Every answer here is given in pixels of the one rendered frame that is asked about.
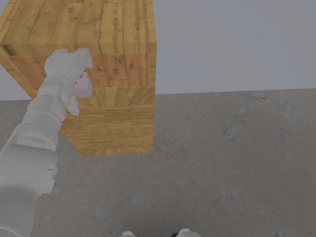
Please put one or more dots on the handle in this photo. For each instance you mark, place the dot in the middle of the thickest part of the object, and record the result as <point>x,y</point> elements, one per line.
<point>83,87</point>

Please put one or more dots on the left robot forearm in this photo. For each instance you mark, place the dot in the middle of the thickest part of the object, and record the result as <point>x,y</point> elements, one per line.
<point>46,112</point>

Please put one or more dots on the drawer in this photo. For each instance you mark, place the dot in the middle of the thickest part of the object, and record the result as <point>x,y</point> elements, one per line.
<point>109,69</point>

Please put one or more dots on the cabinet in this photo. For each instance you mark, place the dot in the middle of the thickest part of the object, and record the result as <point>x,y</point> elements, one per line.
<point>115,120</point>

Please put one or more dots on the robot left hand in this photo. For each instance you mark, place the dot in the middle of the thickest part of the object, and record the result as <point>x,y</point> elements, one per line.
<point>70,65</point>

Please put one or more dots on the robot right shin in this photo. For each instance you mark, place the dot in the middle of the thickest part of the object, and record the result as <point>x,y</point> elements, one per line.
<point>184,230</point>

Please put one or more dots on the robot left upper arm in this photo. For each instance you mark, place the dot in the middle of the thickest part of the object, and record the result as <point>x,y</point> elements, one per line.
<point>26,172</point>

